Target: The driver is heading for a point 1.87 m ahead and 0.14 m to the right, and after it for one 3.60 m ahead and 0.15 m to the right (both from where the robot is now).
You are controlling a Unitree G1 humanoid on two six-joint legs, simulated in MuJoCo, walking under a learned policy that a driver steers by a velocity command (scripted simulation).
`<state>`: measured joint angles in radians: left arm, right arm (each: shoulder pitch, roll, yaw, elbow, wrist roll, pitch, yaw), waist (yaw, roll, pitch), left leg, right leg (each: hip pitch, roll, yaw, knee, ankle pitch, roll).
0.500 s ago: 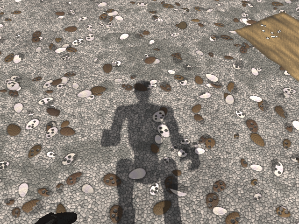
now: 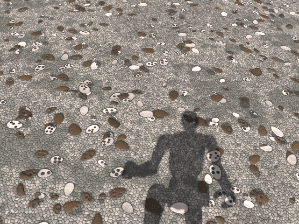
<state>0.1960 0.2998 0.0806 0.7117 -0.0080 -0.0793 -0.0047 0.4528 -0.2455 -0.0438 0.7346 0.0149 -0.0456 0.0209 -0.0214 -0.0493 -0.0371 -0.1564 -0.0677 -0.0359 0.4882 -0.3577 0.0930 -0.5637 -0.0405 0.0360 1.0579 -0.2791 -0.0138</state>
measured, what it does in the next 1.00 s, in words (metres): goes down: right foot 0.14 m lower, then left foot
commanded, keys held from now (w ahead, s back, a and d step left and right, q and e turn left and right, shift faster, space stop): w+q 0.12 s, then w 0.88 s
